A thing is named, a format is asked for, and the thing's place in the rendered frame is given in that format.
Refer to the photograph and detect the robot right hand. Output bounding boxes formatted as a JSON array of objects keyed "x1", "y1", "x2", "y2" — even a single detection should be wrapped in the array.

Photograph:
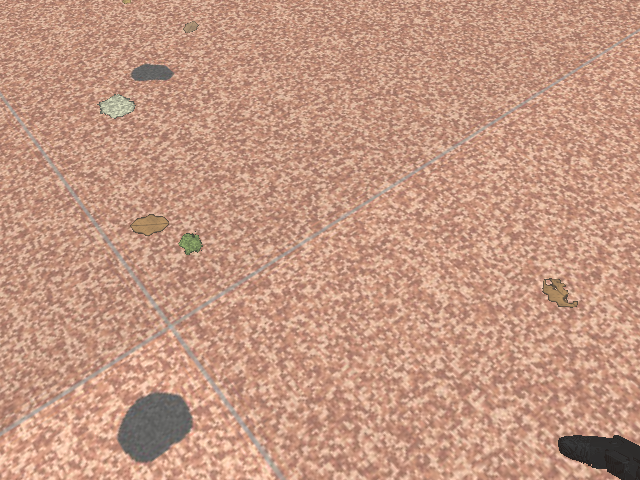
[{"x1": 558, "y1": 435, "x2": 640, "y2": 480}]

